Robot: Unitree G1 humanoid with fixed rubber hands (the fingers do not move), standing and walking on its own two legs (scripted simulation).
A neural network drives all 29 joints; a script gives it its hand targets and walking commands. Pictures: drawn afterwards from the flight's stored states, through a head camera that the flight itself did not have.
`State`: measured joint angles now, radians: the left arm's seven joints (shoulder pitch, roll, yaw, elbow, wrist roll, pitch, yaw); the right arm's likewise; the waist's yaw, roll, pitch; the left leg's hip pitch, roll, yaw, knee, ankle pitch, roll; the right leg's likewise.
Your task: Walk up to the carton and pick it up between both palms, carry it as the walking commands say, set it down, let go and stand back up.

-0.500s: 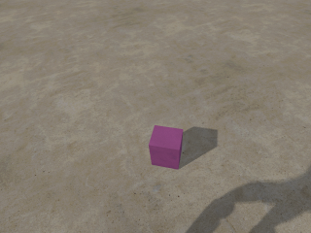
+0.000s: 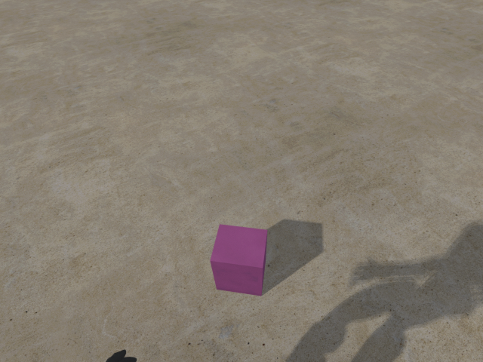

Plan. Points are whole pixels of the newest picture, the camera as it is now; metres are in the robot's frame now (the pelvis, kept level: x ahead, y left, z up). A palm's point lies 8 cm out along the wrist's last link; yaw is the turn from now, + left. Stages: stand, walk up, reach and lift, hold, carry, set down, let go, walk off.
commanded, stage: walk up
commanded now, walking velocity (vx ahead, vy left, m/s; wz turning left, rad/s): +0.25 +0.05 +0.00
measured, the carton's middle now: (240, 260) +0.65 +0.06 -0.64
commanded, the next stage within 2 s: none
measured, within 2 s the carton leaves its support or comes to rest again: neither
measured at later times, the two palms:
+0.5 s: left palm (113, 346) +0.19 +0.26 -0.10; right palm out of the picture +0.17 -0.25 -0.13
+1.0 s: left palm out of the picture +0.17 +0.28 -0.12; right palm (368, 324) +0.24 -0.21 -0.12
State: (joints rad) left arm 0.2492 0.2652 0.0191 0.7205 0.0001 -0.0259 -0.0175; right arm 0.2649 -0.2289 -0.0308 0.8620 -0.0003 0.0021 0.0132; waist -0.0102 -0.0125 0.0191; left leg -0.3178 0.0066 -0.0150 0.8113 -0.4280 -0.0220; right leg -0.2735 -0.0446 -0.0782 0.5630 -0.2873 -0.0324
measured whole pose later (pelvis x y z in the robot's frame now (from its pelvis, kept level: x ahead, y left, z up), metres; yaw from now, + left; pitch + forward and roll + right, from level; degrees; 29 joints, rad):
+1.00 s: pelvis +0.14 +0.02 +0.00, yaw +0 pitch +0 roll +0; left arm 0.39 0.25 0.02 0.74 0.00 0.02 0.01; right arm 0.19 -0.18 -0.03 0.87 0.00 0.02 0.00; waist 0.03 -0.01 0.00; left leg -0.32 0.02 0.01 0.55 -0.22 -0.01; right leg -0.19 -0.03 -0.10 0.54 -0.34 0.00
